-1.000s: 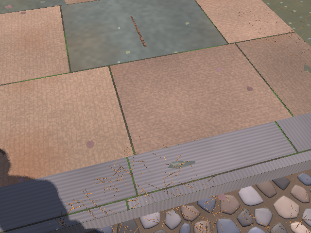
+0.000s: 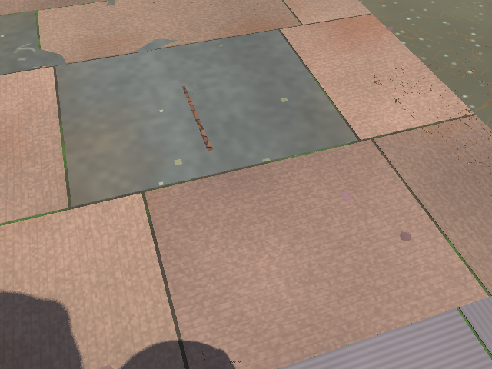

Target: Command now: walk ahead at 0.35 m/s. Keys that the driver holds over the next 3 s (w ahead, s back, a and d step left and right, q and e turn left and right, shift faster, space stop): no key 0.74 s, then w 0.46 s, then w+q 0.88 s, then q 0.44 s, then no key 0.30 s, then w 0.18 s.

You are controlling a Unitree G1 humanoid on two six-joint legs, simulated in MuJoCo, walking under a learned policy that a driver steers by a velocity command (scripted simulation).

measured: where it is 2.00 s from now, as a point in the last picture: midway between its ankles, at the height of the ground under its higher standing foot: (247, 245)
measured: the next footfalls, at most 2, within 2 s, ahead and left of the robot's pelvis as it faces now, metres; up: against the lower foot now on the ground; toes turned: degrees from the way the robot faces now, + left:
right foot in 0.22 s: +0.35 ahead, -0.10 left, +0.10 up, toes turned -5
left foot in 0.86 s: +0.27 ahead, +0.08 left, +0.10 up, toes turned +3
